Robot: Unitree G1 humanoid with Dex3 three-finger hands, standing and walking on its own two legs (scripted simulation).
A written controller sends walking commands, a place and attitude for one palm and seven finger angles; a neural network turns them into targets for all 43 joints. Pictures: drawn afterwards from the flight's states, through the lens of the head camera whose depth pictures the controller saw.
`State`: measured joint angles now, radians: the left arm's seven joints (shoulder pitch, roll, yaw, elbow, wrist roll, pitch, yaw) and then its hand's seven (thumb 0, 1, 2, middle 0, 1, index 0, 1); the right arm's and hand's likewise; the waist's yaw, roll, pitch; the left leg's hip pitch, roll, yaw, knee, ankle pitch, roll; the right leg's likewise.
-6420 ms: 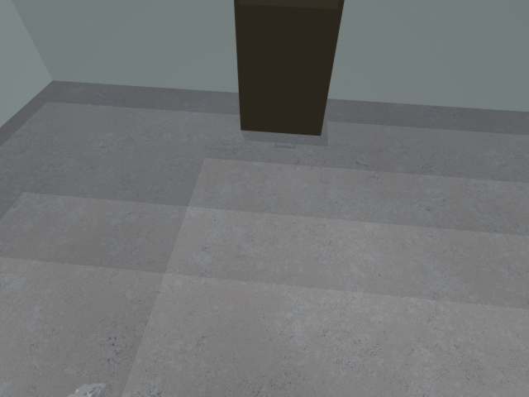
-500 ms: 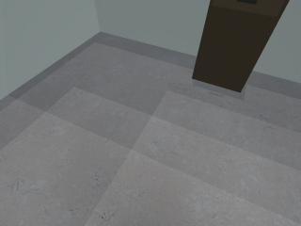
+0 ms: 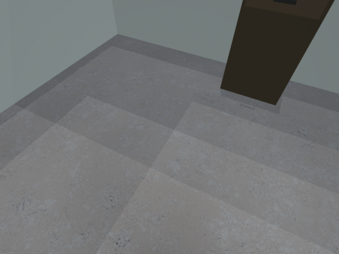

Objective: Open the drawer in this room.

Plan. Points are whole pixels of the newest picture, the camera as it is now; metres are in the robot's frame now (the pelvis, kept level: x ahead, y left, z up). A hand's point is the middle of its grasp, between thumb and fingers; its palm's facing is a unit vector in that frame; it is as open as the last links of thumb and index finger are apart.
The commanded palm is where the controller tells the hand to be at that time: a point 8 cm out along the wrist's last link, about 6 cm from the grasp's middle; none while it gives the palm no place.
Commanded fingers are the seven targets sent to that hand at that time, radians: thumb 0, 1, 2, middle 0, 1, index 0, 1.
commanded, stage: turn or walk to find it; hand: left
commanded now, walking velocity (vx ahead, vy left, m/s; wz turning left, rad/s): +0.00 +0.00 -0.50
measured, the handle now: out of the picture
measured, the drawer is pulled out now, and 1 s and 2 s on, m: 0.00 0.00 0.00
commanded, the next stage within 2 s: stand and wait in 0.50 s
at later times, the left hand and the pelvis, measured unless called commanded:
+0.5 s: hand out of the picture +0.05 +0.19 -0.18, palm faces +0.05 -0.97 -0.24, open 7.4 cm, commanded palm none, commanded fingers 0.00 0.90 0.90 -0.20 -0.30 -0.20 -0.30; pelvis +0.00 -0.01 -0.01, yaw +2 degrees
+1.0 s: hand out of the picture -0.01 +0.18 -0.17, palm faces +0.10 -0.97 -0.23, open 7.4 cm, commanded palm none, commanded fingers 0.00 0.90 0.90 -0.20 -0.30 -0.20 -0.30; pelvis +0.00 -0.02 +0.00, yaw +4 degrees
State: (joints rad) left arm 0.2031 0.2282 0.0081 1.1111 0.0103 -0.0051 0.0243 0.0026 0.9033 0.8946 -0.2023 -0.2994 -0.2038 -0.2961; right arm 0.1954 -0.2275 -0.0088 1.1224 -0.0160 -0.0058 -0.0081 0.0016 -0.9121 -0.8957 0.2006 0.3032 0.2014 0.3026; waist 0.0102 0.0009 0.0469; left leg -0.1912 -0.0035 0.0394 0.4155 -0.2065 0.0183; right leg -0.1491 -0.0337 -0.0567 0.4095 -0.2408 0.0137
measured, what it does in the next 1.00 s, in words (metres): stands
